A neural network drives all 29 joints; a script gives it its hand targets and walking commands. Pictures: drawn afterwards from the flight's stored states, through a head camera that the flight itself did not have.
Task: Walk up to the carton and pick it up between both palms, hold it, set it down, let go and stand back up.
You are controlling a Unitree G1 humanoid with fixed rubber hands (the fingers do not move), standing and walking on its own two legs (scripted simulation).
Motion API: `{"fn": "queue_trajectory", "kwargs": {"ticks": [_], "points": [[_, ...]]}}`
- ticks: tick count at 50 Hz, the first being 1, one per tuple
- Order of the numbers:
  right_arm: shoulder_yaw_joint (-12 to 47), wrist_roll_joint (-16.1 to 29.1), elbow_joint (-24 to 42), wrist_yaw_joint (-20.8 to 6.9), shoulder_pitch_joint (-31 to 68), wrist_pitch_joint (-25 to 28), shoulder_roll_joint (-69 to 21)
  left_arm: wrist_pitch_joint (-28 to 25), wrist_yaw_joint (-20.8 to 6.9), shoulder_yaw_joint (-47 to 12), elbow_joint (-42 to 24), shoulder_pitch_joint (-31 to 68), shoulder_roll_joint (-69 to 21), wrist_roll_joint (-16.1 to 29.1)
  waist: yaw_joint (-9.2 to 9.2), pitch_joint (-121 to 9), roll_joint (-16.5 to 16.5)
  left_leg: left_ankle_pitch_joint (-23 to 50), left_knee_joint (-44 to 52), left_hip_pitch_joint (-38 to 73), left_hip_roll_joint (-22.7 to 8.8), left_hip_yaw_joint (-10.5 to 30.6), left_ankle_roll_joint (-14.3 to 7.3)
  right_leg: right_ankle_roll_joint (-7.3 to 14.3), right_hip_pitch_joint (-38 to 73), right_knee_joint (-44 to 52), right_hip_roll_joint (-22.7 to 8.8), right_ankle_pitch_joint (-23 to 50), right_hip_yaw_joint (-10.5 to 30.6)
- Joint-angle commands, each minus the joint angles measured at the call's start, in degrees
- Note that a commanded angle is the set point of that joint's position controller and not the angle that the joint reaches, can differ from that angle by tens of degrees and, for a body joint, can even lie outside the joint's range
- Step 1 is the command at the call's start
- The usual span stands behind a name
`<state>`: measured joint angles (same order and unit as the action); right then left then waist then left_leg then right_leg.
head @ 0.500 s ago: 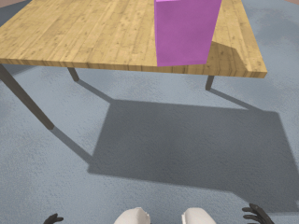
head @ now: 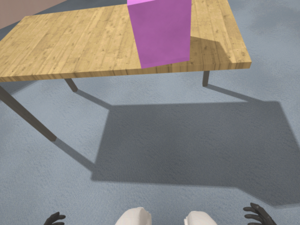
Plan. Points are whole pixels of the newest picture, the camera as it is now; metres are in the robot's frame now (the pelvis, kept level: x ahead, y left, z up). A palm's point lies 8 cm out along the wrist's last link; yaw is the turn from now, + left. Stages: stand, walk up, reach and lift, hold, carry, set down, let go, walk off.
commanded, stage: walk up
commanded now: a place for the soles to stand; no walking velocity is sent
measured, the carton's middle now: (159, 22) +0.79 -0.02 +0.11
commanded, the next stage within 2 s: none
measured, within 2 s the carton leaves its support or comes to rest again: neither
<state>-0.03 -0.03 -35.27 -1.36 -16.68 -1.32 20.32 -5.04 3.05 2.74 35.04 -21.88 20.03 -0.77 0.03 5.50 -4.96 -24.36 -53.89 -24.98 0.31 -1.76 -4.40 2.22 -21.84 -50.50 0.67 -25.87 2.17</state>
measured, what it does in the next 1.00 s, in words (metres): steps on the spot: left foot, then right foot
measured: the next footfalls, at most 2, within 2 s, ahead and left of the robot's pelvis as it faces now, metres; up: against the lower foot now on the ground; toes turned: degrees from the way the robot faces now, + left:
left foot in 0.18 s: +0.08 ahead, +0.15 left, +0.00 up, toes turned +1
right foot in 0.94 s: +0.05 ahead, -0.08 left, +0.00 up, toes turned +1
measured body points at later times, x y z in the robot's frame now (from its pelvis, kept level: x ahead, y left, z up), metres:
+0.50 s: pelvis +0.00 +0.03 +0.00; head +0.02 +0.01 +0.45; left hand +0.09 +0.33 -0.08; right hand +0.12 -0.25 -0.11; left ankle +0.03 +0.14 -0.69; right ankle +0.02 -0.09 -0.70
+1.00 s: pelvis +0.00 +0.05 -0.01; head +0.02 +0.04 +0.44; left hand +0.10 +0.36 -0.08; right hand +0.11 -0.23 -0.11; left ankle +0.03 +0.16 -0.70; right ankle +0.01 -0.08 -0.70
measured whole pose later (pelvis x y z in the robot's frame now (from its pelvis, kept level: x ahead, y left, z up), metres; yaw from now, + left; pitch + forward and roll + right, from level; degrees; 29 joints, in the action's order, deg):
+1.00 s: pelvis +0.00 +0.05 -0.01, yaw -2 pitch -3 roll +0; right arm 0.0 0.0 -35.3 -1.4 -15.7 -0.8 20.7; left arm -4.7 3.1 2.2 35.1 -21.7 21.2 -0.8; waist 0.0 5.7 -2.3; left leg -25.6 -52.6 -23.8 0.2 -3.0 -2.6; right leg 0.3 -21.3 -51.0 0.2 -26.3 2.8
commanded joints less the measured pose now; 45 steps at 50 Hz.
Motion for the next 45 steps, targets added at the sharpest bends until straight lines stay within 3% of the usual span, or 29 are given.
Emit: {"fn": "queue_trajectory", "kwargs": {"ticks": [1, 3, 5, 7, 8, 9, 10, 11, 12, 14, 17, 19, 20, 21, 22, 23, 24, 26, 29, 32, 33, 34, 35, 36, 37, 38, 40, 44, 45], "points": [[-7.52, -1.87, 1.38, 0.57, 1.35, 1.30, 14.46, -1.20, 1.26, 5.26, 0.47, -3.44, 19.86, -0.89, 1.05, -3.50, 14.15, -7.87, -5.49, -10.35, -3.42, 4.56, 2.79, 12.18, 8.17, 18.07, -15.78, 28.08, 26.23], [-7.39, -1.83, 1.72, 0.63, 1.53, 1.48, 14.24, -1.12, 1.49, 5.33, 0.45, -3.93, 20.16, -0.78, 1.30, -4.04, 15.64, -8.67, -4.15, -9.97, -3.56, 4.79, 2.30, 12.77, 8.39, 16.59, -16.13, 30.91, 26.16], [-7.51, -1.77, 1.33, 0.52, 0.46, 1.87, 14.16, -0.97, 1.43, 5.20, -0.32, -2.42, 20.19, -0.87, 0.24, -4.31, 15.30, -7.55, -0.14, -7.42, -3.33, 4.18, 1.84, 13.42, 6.20, 16.19, -16.39, 27.68, 25.36], [-7.49, -1.66, 0.10, 0.47, -2.62, 2.68, 13.68, -0.64, 1.21, 4.56, -1.08, 1.08, 19.68, -0.43, -2.10, -4.41, 14.05, 0.32, 9.66, 1.61, -2.98, 2.95, 1.53, 11.26, -0.64, 12.67, -13.54, 24.04, 19.43], [-7.71, -1.64, -0.77, 0.57, -4.85, 3.31, 14.21, -0.44, 1.07, 3.86, -1.48, 2.88, 17.84, -0.26, -3.61, -4.80, 12.11, 4.51, 15.62, 7.86, -3.17, 4.53, 1.38, 8.59, -5.23, 8.73, -10.79, 21.69, 14.65], [-8.21, -2.52, -1.08, 0.87, -7.15, 3.97, 15.49, -0.31, 0.91, 3.14, -2.05, 3.90, 14.80, 0.10, -4.82, -5.04, 7.33, 4.41, 22.62, 13.53, -6.45, 12.45, 0.09, 4.92, -11.46, 1.42, -6.78, 18.77, 8.96], [-9.02, -3.04, -0.25, 1.16, -6.65, 4.42, 19.25, 0.03, 0.81, 2.25, -2.10, 2.29, 10.90, 0.64, -3.71, -4.46, -4.14, 1.96, 32.22, 16.00, -15.20, 29.80, -2.75, 0.63, -18.09, -10.16, 0.36, 4.22, 0.80], [-8.95, -2.12, 0.12, 1.14, -4.88, 4.42, 20.97, 0.84, 1.25, 3.17, -0.90, 0.97, 14.06, 0.34, -3.53, -3.56, -1.49, 1.07, 35.09, 12.84, -21.78, 36.12, -5.70, -0.74, -18.05, -11.84, 1.75, -8.43, 0.10], [-8.53, -1.97, -0.43, 0.98, -3.31, 4.19, 19.67, 1.14, 1.19, 3.81, -0.02, 1.05, 16.95, 0.31, -3.03, -1.96, 1.30, -1.19, 34.78, 10.40, -21.50, 35.64, -7.38, -0.94, -16.25, -12.75, 0.94, -9.06, 1.71], [-7.94, -2.57, 0.76, 0.77, -1.16, 3.66, 17.91, 0.67, 0.66, 3.74, 0.69, -0.20, 16.54, 0.23, -2.19, -1.17, -2.04, 3.19, 31.83, 11.79, -17.56, 27.67, -7.26, -0.93, -15.77, -9.92, -0.89, -7.54, -0.69], [-7.67, -2.59, 1.31, 0.44, -2.39, 3.21, 17.31, 0.24, 0.45, 3.98, 1.12, -1.51, 16.17, -0.17, -2.52, -3.19, -4.09, 11.97, 28.34, 12.68, -17.60, 24.47, -7.81, -0.41, -12.47, -4.83, -1.61, -9.30, -2.38], [-7.55, -2.47, 2.07, 0.22, 0.19, 2.82, 17.46, -0.41, 0.51, 3.88, 1.81, -4.19, 15.41, -0.25, -0.24, -4.03, -4.23, 10.87, 24.53, 7.78, -16.07, 19.90, -9.26, 0.37, -4.80, 4.45, -1.19, -2.97, -4.05], [-7.17, -2.20, 2.56, 0.06, 2.67, 2.38, 16.19, -0.97, 0.57, 4.04, 2.66, -6.05, 15.36, -0.47, 1.43, -4.17, -2.73, 9.80, 20.23, 3.09, -13.34, 14.85, -7.48, 1.10, 2.04, 11.96, -0.26, 1.70, -4.27], [-6.57, -1.93, 3.41, -0.10, 4.82, 2.04, 14.20, -1.62, 0.79, 4.49, 3.71, -8.82, 15.97, -0.98, 3.38, -5.42, -1.26, 10.39, 12.94, -3.58, -10.37, 10.63, -4.52, 2.56, 9.61, 15.28, -1.04, 3.57, 0.33], [-6.21, -1.72, 3.97, -0.14, 4.62, 1.73, 11.54, -1.97, 1.19, 5.61, 4.29, -10.82, 19.59, -1.98, 3.81, -6.04, 6.54, 9.11, -1.20, -12.86, -4.64, 4.88, -0.80, 6.07, 15.62, 20.05, -8.78, 3.56, 17.81], [-5.81, -1.84, 4.96, 0.20, 5.80, 1.33, 10.23, -1.98, 1.26, 6.41, 3.35, -9.31, 23.62, -1.57, 3.12, -3.52, 12.91, -7.95, -6.04, -19.65, -0.89, 2.95, 1.86, 11.84, 13.46, 25.88, -19.23, 4.77, 38.01], [-6.88, -2.05, 4.45, 0.70, 6.70, 1.17, 14.33, -1.92, 1.31, 6.42, 2.67, -7.49, 24.78, -1.07, 2.81, -1.54, 9.78, -13.06, -8.52, -18.23, -2.50, 6.73, 1.86, 15.72, 9.25, 25.95, -22.44, 5.05, 40.81], [-7.20, -2.06, 3.57, 0.25, 4.82, 1.52, 15.44, -1.87, 1.59, 6.24, 2.10, -3.93, 23.92, -1.11, 1.14, -1.08, 7.80, -11.89, -7.66, -16.31, -3.66, 7.01, 2.07, 15.82, 8.48, 23.44, -20.61, 8.50, 35.44], [-7.66, -1.77, 2.37, -0.09, 3.19, 2.10, 14.61, -1.60, 1.44, 5.43, 1.43, -3.42, 21.81, -1.18, 0.69, -3.24, 11.30, -9.52, -2.64, -9.97, -3.36, 4.67, 1.70, 12.80, 6.40, 18.41, -16.33, 21.34, 27.49], [-7.73, -1.92, 1.11, 0.10, -1.05, 2.60, 14.29, -1.04, 1.62, 4.82, 0.54, 0.93, 21.06, -0.27, -2.52, -4.69, 11.31, 2.86, 9.19, 1.76, -2.96, 4.15, 1.12, 10.76, -0.10, 11.37, -13.85, 26.48, 20.33], [-8.09, -2.02, 0.22, 0.44, -4.04, 3.15, 15.58, -0.73, 1.63, 4.27, 0.08, 2.29, 19.07, 0.09, -3.83, -5.65, 9.12, 9.49, 14.84, 7.74, -4.66, 8.26, 0.97, 7.70, -4.72, 5.73, -10.60, 24.34, 14.99], [-8.87, -2.70, -0.12, 0.87, -6.42, 3.66, 18.39, -0.43, 1.54, 3.43, -0.85, 3.62, 15.27, 0.77, -4.72, -5.67, 1.61, 11.60, 24.61, 13.79, -11.28, 20.00, -0.75, 2.39, -12.01, -5.12, -4.40, 18.14, 4.94], [-9.21, -2.17, 0.73, 0.98, -3.90, 3.92, 21.05, 0.22, 1.80, 2.76, -0.66, 1.80, 12.48, 1.09, -3.35, -3.24, -4.13, 14.36, 31.67, 14.00, -19.36, 32.27, -3.67, -0.76, -18.36, -11.04, 1.67, -6.34, -2.79], [-9.07, -1.72, -0.05, 0.83, -4.13, 3.80, 21.31, 0.88, 2.19, 3.91, 0.20, 2.21, 16.76, 0.96, -3.94, -3.40, -0.23, 13.17, 31.58, 13.47, -20.92, 34.32, -5.69, -0.59, -17.37, -12.66, 0.90, -10.95, 0.91], [-8.89, -1.73, -0.04, 0.82, -2.91, 3.67, 20.05, 0.94, 1.92, 3.77, 0.65, 1.50, 17.11, 0.99, -3.12, -1.60, 0.93, 14.16, 31.02, 12.80, -19.69, 32.35, -5.96, -0.64, -17.27, -12.65, 0.19, -10.08, 0.81], [-8.56, -1.80, 0.20, 1.03, -2.28, 3.61, 19.24, 1.04, 1.62, 3.72, 0.87, 0.87, 16.73, 0.98, -3.17, -1.38, 1.19, 15.88, 30.01, 14.38, -18.00, 29.57, -4.54, -0.66, -17.34, -12.03, -0.66, -8.63, 1.12], [-7.89, -2.15, 0.62, 1.18, -1.75, 3.29, 17.72, 0.94, 1.38, 3.80, 1.25, -0.60, 16.30, 0.92, -2.87, -2.72, -3.27, 21.04, 27.80, 15.66, -16.41, 25.61, -3.71, -0.53, -15.99, -9.88, -1.58, -7.63, -0.35], [-7.79, -2.52, 1.69, 0.84, -0.41, 2.70, 17.78, 0.56, 1.35, 3.95, 1.31, -1.41, 16.08, 0.61, -1.99, -2.53, -5.93, 20.57, 25.70, 10.76, -16.52, 21.78, -6.60, 0.21, -10.05, -2.05, -2.30, -6.60, -3.47], [-7.74, -2.35, 2.09, 0.72, 1.27, 2.44, 17.92, 0.31, 1.33, 3.97, 1.89, -3.50, 15.74, 0.47, -0.49, -2.81, -4.97, 18.05, 24.11, 7.91, -15.79, 19.26, -7.22, 0.70, -5.76, 2.51, -1.95, -2.71, -4.77]]}}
